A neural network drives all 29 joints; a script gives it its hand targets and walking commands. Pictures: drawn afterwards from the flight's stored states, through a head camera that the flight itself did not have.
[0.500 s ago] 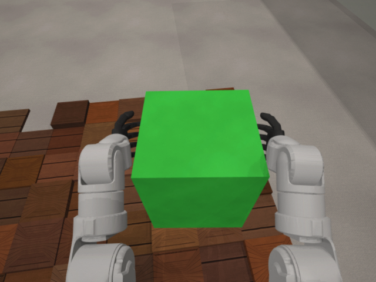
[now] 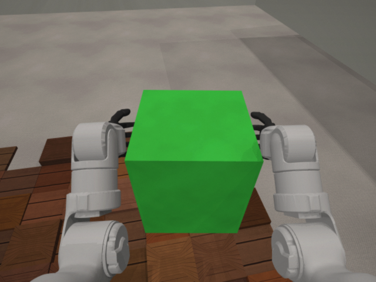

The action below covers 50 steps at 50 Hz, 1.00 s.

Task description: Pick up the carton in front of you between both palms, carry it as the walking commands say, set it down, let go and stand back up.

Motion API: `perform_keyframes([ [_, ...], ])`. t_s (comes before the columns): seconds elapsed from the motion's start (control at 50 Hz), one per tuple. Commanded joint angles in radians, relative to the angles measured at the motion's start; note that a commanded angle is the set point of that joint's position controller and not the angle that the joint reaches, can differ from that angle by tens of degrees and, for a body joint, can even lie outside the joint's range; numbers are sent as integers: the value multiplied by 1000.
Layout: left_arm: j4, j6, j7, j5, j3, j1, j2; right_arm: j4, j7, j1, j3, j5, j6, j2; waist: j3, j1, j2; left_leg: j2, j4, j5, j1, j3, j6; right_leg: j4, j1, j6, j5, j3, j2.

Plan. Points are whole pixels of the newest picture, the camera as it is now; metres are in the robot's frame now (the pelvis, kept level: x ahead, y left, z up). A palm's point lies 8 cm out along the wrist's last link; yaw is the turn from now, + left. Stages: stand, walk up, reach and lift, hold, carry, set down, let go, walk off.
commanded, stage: carry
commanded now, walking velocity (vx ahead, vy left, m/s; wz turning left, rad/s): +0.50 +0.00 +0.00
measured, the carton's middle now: (191, 164) +0.36 -0.01 +0.09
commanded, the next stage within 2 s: none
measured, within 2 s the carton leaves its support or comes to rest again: neither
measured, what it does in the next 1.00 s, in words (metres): walks ahead: right foot, then left foot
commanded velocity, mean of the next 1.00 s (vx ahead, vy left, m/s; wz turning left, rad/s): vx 0.50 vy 0.00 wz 0.00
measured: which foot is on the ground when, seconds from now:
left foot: down 0.00-0.16, up 0.18-0.54, down 0.56-0.96, up 0.98-1.00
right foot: up 0.00-0.08, down 0.10-0.58, up 0.60-0.94, down 0.96-1.00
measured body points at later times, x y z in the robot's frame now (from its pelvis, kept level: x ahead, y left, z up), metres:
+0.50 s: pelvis +0.24 -0.03 +0.00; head +0.27 -0.04 +0.45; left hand +0.62 +0.14 +0.15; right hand +0.63 -0.17 +0.15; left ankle +0.37 +0.09 -0.69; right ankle +0.14 -0.08 -0.73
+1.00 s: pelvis +0.54 -0.08 -0.01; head +0.56 -0.10 +0.44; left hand +0.91 +0.04 +0.11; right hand +0.90 -0.26 +0.10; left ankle +0.44 +0.05 -0.69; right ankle +0.62 -0.17 -0.73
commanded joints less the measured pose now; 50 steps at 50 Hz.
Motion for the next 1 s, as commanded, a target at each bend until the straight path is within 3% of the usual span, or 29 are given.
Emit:
perform_keyframes([
  [0.0, -105, -38, -186, -384, -535, -759, -1079, -256, 240, -923, 503, 502, -39, 1088, -179, 7, 154, 229, -144, 678, 240, -204, 111, -95, -122, -9, 200, 21, -25],
  [0.04, -113, -28, -176, -369, -524, -721, -1056, -244, 235, -886, 504, 494, -27, 1092, -220, 55, 145, 195, -99, 835, 143, -95, 74, -157, 93, -29, 249, -25, 4],
  [0.08, -95, -21, -181, -357, -512, -677, -1038, -209, 231, -825, 506, 470, -15, 1088, -309, 110, 105, 169, 87, 1067, 128, -16, 33, -232, 328, -39, 289, -85, 49],
  [0.1, -86, -23, -189, -352, -509, -670, -1044, -195, 230, -815, 508, 458, -12, 1087, -356, 143, 31, 123, 261, 1014, 96, 48, 8, -351, 458, -35, 357, -118, 66],
  [0.12, -81, -29, -200, -349, -511, -668, -1052, -192, 231, -835, 511, 447, -12, 1085, -377, 160, -42, 76, 396, 776, -130, 49, -13, -345, 681, -58, 333, -18, 11],
  [0.14, -81, -34, -213, -360, -523, -681, -1062, -199, 233, -856, 516, 437, -12, 1086, -393, 163, -225, -16, 647, 197, -409, 50, -45, -334, 858, -169, 455, 341, -236],
  [0.16, -79, -37, -222, -375, -535, -687, -1073, -194, 231, -852, 515, 426, -8, 1079, -410, 136, -300, -42, 794, -53, -514, 28, -35, -347, 868, -238, 535, 526, -327],
  [0.2, -173, -45, -240, -428, -582, -802, -1128, -222, 215, -861, 506, 410, -19, 1080, -344, 135, -90, 33, 771, 12, -573, -7, -9, -380, 734, -219, 336, 455, -307],
  [0.22, -222, -48, -244, -456, -603, -860, -1140, -242, 206, -865, 503, 405, -21, 1078, -305, 124, -48, 55, 703, 29, -554, 0, -10, -406, 650, -193, 301, 421, -296],
  [0.3, -330, -36, -233, -495, -635, -882, -1127, -281, 179, -808, 497, 375, -11, 1030, -319, 125, -85, 73, 576, 85, -531, 42, -13, -437, 585, -209, 287, 356, -292],
  [0.34, -306, -26, -230, -480, -633, -822, -1109, -251, 177, -748, 492, 348, -3, 1002, -316, 137, -87, 90, 532, 141, -614, 49, -18, -432, 649, -230, 347, 341, -298],
  [0.4, -237, -25, -243, -462, -643, -773, -1117, -183, 191, -690, 494, 317, -2, 996, -280, 156, -65, 90, 429, 200, -694, 71, -19, -414, 719, -222, 510, 292, -282],
  [0.46, -160, -44, -261, -448, -647, -751, -1148, -108, 210, -665, 492, 300, -16, 1024, -204, 161, -68, 27, 184, 307, -562, 148, -28, -417, 634, -167, 670, 179, -212],
  [0.5, -101, -63, -273, -435, -638, -708, -1166, -64, 220, -636, 490, 296, -32, 1048, -222, 128, -114, -37, 50, 370, -382, 221, -11, -327, 597, -104, 939, 73, -163],
  [0.52, -71, -75, -278, -431, -631, -680, -1181, -44, 226, -617, 488, 295, -42, 1065, -265, 88, -115, -60, -40, 468, -202, 250, 8, -225, 538, -63, 1015, 11, -141],
  [0.54, -46, -87, -282, -423, -624, -659, -1195, -27, 233, -591, 483, 297, -53, 1078, -331, 33, -113, -22, -75, 548, 60, 197, 44, -96, 404, -18, 934, -14, -124],
  [0.56, -33, -99, -287, -414, -622, -652, -1198, -15, 243, -564, 476, 302, -67, 1086, -392, -19, 14, 171, -62, 614, 336, -61, 94, 148, 154, 18, 470, -15, -72],
  [0.58, 6, -103, -294, -414, -610, -633, -1234, -2, 242, -550, 466, 290, -90, 1062, -492, -18, 309, 416, -92, 737, 555, -501, 313, 520, -160, 52, -120, 22, 90],
  [0.6, 6, -116, -294, -406, -608, -630, -1236, -9, 245, -544, 477, 305, -101, 1106, -517, -14, 237, 423, -66, 626, 570, -511, 349, 694, -259, 11, -143, 142, 19],
  [0.64, -53, -141, -289, -407, -609, -658, -1251, -123, 253, -643, 543, 368, -134, 1193, -418, -14, 49, 373, -75, 564, 420, -406, 255, 637, -331, -22, -74, 160, -52],
  [0.66, -79, -154, -280, -396, -606, -644, -1254, -189, 256, -700, 583, 408, -147, 1235, -396, -3, 20, 353, -75, 515, 358, -363, 213, 565, -317, -22, -32, 163, -79],
  [0.7, -122, -175, -257, -371, -612, -586, -1242, -278, 262, -746, 648, 473, -167, 1276, -379, 13, 32, 317, -105, 430, 242, -289, 175, 431, -233, -13, 1, 139, -89],
  [0.76, -164, -201, -227, -324, -629, -483, -1208, -317, 271, -700, 702, 505, -188, 1279, -376, 6, 104, 296, -116, 484, 168, -184, 183, 180, -150, 6, -26, 68, -70],
  [0.82, -202, -221, -214, -290, -660, -420, -1165, -315, 282, -616, 735, 502, -206, 1251, -371, 0, 152, 264, -78, 533, 125, -84, 134, -44, -32, 11, 179, 45, -55],
  [0.88, -241, -227, -219, -299, -700, -414, -1119, -313, 280, -570, 752, 488, -215, 1196, -344, 13, 142, 243, -11, 453, 48, -12, 74, -264, 163, 4, 314, -29, -5],
  [0.92, -253, -219, -226, -324, -717, -419, -1088, -314, 272, -552, 754, 476, -209, 1158, -365, 54, 49, 181, 198, 435, -80, 73, 19, -334, 440, -18, 314, -58, -16],
  [0.94, -246, -210, -229, -329, -715, -407, -1059, -313, 266, -560, 747, 472, -200, 1119, -404, 90, -59, 142, 379, 199, -228, 95, -25, -320, 600, -40, 316, 166, -203],
  [0.96, -227, -201, -227, -323, -696, -410, -998, -288, 261, -538, 734, 467, -181, 1110, -431, 100, -291, 22, 571, -85, -515, 85, -68, -356, 801, -151, 370, 545, -395],
  [0.98, -242, -195, -225, -335, -697, -419, -989, -295, 255, -556, 714, 460, -169, 1076, -434, 115, -305, 41, 674, -122, -640, 20, -48, -367, 841, -218, 266, 664, -428],
])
